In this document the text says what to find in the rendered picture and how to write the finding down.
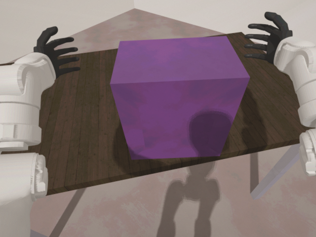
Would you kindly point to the left robot upper arm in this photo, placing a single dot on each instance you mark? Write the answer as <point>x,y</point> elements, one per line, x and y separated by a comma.
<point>23,179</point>

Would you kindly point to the right robot hand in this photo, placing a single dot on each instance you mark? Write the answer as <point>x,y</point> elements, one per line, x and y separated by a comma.
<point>275,37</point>

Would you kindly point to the right robot upper arm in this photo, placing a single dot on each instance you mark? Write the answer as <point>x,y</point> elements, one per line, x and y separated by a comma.
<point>307,152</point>

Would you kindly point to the right robot forearm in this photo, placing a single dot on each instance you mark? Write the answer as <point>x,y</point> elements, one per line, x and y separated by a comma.
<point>296,57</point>

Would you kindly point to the table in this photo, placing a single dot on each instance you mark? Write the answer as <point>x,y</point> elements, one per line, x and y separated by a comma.
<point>83,141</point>

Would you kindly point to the carton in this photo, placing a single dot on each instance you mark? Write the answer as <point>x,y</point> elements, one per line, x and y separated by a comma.
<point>177,98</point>

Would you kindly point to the left robot forearm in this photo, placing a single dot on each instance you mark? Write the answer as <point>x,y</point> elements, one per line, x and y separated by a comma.
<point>21,86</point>

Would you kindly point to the left robot hand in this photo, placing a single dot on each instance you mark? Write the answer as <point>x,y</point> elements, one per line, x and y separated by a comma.
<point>48,49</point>

